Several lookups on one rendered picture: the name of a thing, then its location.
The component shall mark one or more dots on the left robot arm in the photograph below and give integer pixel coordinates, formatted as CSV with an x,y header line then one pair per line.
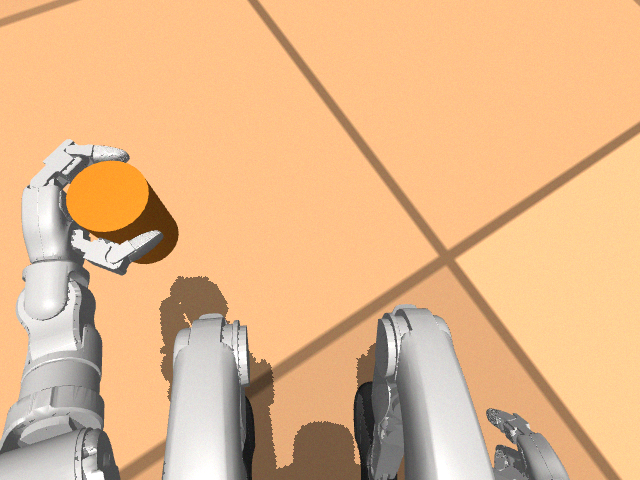
x,y
55,429

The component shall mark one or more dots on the right robot hand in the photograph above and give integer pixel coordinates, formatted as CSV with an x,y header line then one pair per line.
x,y
535,458

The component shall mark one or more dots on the left robot hand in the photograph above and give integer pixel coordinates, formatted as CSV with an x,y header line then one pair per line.
x,y
48,229

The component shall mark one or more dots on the right robot foot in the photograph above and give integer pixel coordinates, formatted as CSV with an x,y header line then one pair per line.
x,y
363,427

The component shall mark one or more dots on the can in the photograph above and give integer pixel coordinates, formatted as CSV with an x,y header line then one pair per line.
x,y
114,201

